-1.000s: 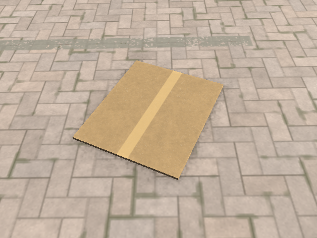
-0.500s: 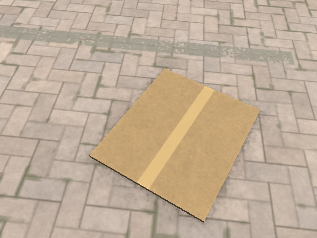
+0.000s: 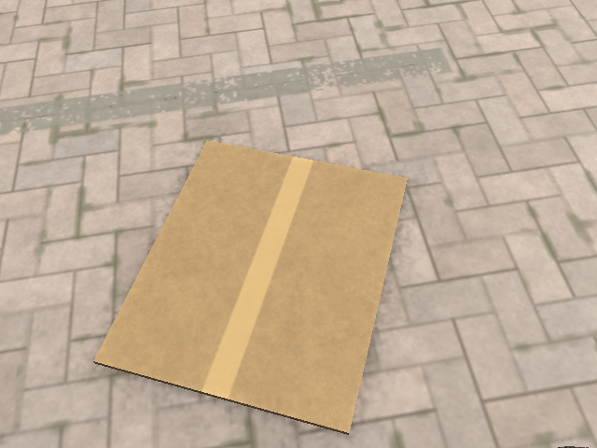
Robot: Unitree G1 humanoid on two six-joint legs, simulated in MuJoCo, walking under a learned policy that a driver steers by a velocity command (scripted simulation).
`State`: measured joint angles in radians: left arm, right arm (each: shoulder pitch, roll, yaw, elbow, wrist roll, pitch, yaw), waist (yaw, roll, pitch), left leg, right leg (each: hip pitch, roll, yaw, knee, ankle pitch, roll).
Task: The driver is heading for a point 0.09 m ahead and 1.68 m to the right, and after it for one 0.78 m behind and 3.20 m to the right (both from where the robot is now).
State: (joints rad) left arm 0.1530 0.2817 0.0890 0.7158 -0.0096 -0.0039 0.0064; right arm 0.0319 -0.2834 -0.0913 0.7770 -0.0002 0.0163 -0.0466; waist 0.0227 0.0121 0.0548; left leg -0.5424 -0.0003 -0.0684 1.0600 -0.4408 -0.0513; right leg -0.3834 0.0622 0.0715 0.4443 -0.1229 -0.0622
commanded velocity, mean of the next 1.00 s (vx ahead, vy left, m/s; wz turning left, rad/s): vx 0.02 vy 0.00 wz -0.59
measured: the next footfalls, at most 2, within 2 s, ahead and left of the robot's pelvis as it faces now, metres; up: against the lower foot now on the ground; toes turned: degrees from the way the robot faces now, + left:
left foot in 0.24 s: +0.09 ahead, +0.15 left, +0.00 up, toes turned -14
right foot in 0.68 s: +0.00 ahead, -0.10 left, +0.00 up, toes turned -27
